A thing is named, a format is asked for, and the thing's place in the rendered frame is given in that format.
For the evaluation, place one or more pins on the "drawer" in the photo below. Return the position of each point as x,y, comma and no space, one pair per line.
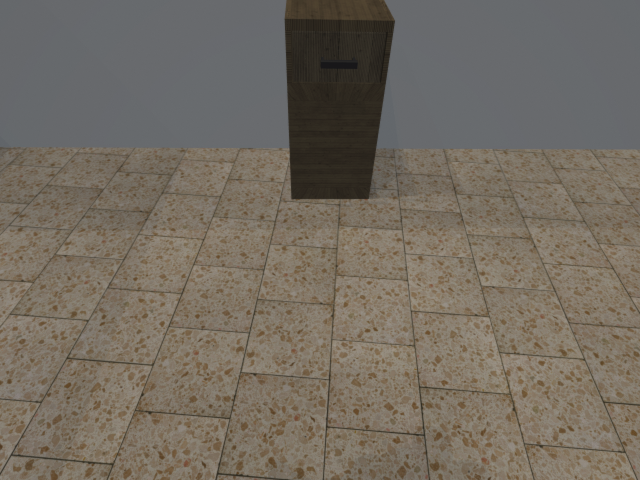
310,46

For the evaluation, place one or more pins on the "cabinet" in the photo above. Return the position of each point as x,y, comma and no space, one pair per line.
334,126

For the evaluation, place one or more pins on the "handle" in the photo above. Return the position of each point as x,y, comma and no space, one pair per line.
339,64

